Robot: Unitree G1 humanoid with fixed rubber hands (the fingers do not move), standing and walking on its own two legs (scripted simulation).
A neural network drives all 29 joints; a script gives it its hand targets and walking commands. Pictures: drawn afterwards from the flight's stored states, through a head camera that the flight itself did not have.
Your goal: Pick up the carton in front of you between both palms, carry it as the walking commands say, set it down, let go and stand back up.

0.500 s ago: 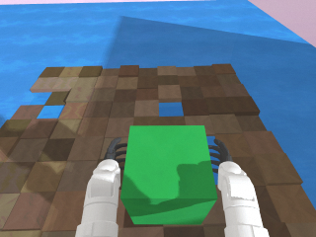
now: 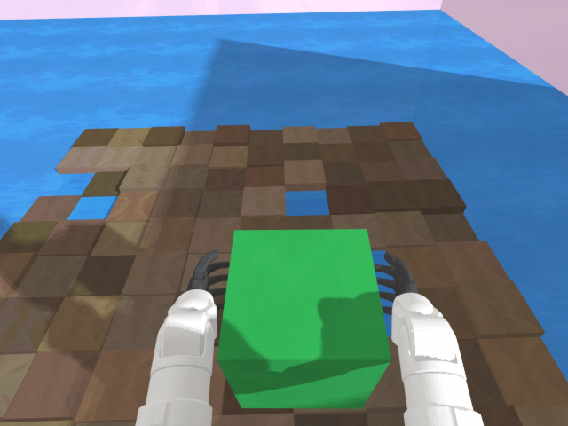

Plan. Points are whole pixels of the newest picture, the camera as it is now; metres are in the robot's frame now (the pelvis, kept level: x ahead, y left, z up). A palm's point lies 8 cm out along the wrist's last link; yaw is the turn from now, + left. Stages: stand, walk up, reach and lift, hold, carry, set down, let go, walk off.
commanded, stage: carry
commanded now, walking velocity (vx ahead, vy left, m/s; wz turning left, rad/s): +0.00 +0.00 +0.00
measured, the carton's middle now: (300, 323) +0.31 +0.00 -0.05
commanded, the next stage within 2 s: none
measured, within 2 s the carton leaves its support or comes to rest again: neither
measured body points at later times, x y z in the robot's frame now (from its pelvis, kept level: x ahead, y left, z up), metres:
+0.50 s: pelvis +0.01 +0.00 +0.00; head +0.00 +0.01 +0.45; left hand +0.32 +0.16 +0.03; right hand +0.32 -0.15 +0.03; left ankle -0.03 +0.11 -0.74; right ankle -0.02 -0.07 -0.73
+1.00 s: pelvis +0.00 +0.00 +0.00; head -0.03 +0.00 +0.45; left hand +0.31 +0.15 +0.04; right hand +0.31 -0.15 +0.04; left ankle -0.03 +0.10 -0.74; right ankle -0.02 -0.07 -0.73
